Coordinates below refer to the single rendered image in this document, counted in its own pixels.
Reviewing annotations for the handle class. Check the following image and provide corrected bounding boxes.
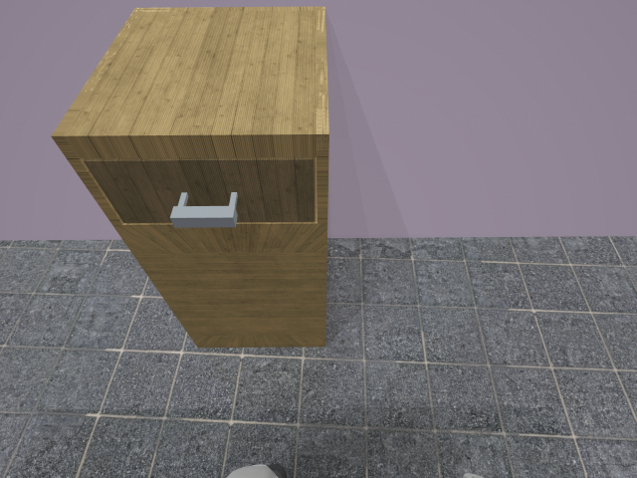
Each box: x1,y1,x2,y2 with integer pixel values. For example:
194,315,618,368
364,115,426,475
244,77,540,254
170,192,238,228

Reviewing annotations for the drawer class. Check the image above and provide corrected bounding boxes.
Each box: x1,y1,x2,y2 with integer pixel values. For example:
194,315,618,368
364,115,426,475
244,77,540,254
84,157,316,223

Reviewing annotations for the cabinet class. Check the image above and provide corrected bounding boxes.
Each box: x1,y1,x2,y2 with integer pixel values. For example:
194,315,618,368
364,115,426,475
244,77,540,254
51,6,329,348

